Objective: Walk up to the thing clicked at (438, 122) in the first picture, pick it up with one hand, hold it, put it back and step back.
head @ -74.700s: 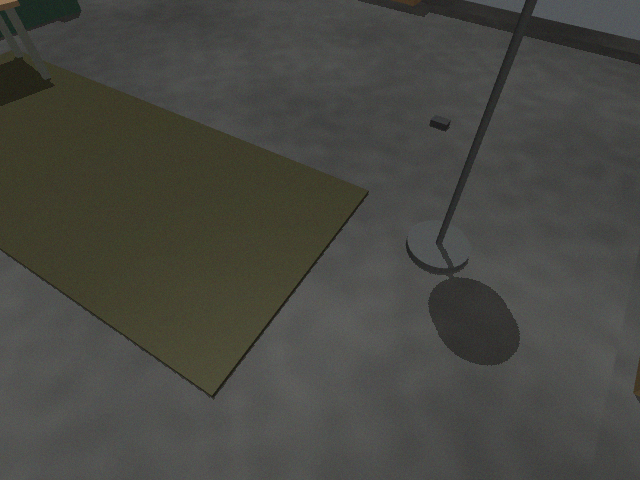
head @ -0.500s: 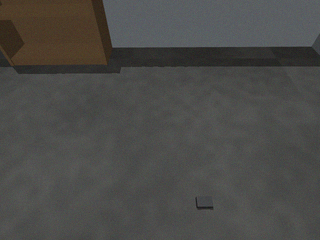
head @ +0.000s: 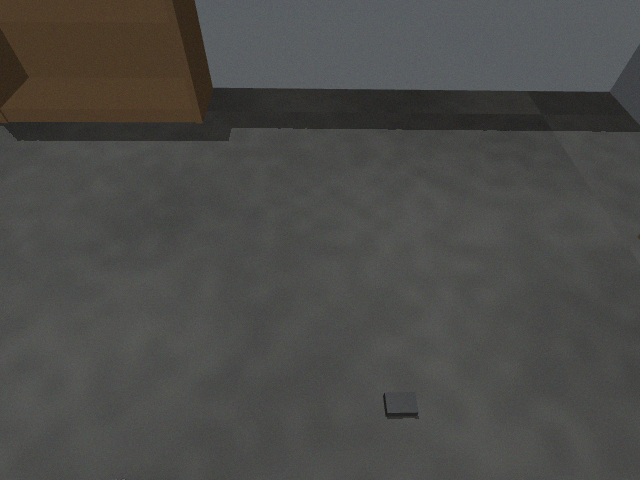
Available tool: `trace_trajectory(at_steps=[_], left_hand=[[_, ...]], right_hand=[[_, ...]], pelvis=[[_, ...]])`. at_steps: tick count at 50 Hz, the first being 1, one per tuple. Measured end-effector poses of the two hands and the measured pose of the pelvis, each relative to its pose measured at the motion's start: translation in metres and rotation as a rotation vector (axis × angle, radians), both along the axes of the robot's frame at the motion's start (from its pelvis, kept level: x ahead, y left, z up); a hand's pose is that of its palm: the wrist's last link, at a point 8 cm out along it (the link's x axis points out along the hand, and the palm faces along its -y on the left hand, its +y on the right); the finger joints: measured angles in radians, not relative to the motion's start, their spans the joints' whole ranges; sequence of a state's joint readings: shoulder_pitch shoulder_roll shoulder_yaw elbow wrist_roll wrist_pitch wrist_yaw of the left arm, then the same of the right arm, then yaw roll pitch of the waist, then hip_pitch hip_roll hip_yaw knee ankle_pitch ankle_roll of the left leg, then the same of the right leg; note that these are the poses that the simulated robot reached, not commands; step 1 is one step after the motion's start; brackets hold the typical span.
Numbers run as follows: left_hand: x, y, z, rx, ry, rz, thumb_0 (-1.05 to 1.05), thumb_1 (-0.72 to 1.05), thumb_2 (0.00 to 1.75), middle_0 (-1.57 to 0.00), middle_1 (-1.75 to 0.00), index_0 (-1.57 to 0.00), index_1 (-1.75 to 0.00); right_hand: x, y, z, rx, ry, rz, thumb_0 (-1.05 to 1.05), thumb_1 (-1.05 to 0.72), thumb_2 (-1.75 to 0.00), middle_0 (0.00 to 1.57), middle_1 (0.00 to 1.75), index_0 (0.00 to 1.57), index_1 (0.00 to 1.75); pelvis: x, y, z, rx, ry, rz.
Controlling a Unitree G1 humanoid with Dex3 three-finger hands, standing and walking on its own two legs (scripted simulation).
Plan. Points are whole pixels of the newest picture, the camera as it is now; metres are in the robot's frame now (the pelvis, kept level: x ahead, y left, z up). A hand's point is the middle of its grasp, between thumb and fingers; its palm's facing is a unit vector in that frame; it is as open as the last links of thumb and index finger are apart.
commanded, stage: walk up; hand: right
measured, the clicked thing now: (400, 404) +0.43 -0.25 -0.76
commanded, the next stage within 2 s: none
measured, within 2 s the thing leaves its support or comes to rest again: neither
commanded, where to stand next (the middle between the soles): +0.05 +0.00 m, yaw -1 degrees
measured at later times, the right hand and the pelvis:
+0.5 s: hand out of the picture +0.08 -0.25 -0.15, palm faces -0.01 +0.94 -0.34, open 7.4 cm; pelvis +0.00 +0.00 +0.00, yaw -1 degrees
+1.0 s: hand out of the picture +0.09 -0.34 -0.19, palm faces -0.01 +0.93 -0.36, open 7.4 cm; pelvis +0.04 -0.05 -0.01, yaw -2 degrees
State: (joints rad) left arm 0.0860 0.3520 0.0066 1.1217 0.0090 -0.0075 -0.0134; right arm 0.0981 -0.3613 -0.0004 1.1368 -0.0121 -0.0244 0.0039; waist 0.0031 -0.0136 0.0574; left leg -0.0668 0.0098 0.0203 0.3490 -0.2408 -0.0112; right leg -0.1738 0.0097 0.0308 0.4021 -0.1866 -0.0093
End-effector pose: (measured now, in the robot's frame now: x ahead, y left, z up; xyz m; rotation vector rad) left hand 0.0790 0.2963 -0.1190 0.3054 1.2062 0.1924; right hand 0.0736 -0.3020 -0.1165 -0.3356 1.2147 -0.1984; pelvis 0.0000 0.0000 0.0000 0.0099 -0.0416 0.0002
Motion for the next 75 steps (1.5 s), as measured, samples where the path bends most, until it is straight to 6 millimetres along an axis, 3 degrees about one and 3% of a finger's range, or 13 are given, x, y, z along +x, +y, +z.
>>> trace_trajectory(at_steps=[33, 38, 43, 47, 52, 59, 64, 69, 75], left_hand=[[0.003, 0.003, 0.000, 0.002, 0.011, -0.009, 0.01, 0.91, 0.90, -0.21, -0.30, -0.20, -0.30], [0.009, 0.006, 0.001, 0.029, 0.040, -0.026, 0.01, 0.91, 0.90, -0.21, -0.30, -0.20, -0.30], [0.031, -0.005, 0.006, 0.074, 0.032, -0.043, 0.01, 0.91, 0.90, -0.21, -0.30, -0.20, -0.30], [0.038, -0.020, 0.009, 0.138, 0.018, -0.026, 0.01, 0.91, 0.90, -0.21, -0.30, -0.20, -0.30], [0.034, -0.020, 0.024, 0.200, 0.019, -0.003, 0.01, 0.90, 0.90, -0.21, -0.30, -0.20, -0.30], [0.027, 0.003, 0.032, 0.254, -0.052, 0.005, 0.01, 0.90, 0.90, -0.21, -0.30, -0.20, -0.30], [0.018, 0.025, 0.016, 0.232, -0.092, -0.019, 0.01, 0.90, 0.90, -0.21, -0.30, -0.20, -0.30], [0.006, 0.047, -0.020, 0.159, -0.131, -0.010, 0.01, 0.90, 0.90, -0.21, -0.30, -0.20, -0.30], [-0.034, 0.038, -0.034, 0.053, -0.073, 0.031, 0.01, 0.91, 0.90, -0.21, -0.30, -0.20, -0.30]], right_hand=[[0.001, 0.004, -0.001, 0.015, -0.011, -0.020, 0.01, -0.91, -0.90, 0.20, 0.30, 0.21, 0.30], [-0.009, -0.014, -0.002, 0.001, -0.025, -0.046, 0.01, -0.91, -0.89, 0.20, 0.30, 0.21, 0.30], [-0.018, -0.048, -0.013, -0.006, 0.062, -0.072, 0.01, -0.91, -0.89, 0.20, 0.30, 0.21, 0.30], [-0.004, -0.071, -0.027, -0.012, 0.124, -0.087, 0.01, -0.91, -0.90, 0.20, 0.30, 0.21, 0.30], [0.020, -0.077, -0.033, 0.000, 0.108, -0.041, 0.01, -0.91, -0.90, 0.20, 0.30, 0.20, 0.30], [0.035, -0.060, -0.043, 0.021, 0.060, 0.026, 0.01, -0.91, -0.90, 0.20, 0.30, 0.20, 0.30], [0.028, -0.033, -0.046, 0.018, 0.024, 0.052, 0.00, -0.91, -0.90, 0.20, 0.30, 0.20, 0.30], [-0.007, -0.005, -0.041, -0.020, 0.013, 0.055, 0.00, -0.91, -0.90, 0.20, 0.30, 0.20, 0.30], [-0.050, 0.009, -0.009, -0.061, 0.039, 0.040, 0.01, -0.91, -0.89, 0.20, 0.30, 0.21, 0.30]], pelvis=[[0.006, 0.002, 0.000, 0.000, -0.004, -0.017], [0.022, -0.010, -0.004, 0.018, -0.008, -0.025], [0.043, -0.034, -0.011, 0.019, -0.019, -0.032], [0.045, -0.046, -0.018, 0.001, -0.019, -0.040], [0.038, -0.045, -0.015, 0.001, -0.006, -0.020], [0.023, -0.035, -0.024, -0.001, -0.007, 0.021], [-0.001, -0.018, -0.036, -0.001, -0.010, 0.046], [-0.030, 0.004, -0.053, 0.024, -0.026, 0.046], [-0.046, 0.009, -0.034, -0.033, 0.003, 0.056]])
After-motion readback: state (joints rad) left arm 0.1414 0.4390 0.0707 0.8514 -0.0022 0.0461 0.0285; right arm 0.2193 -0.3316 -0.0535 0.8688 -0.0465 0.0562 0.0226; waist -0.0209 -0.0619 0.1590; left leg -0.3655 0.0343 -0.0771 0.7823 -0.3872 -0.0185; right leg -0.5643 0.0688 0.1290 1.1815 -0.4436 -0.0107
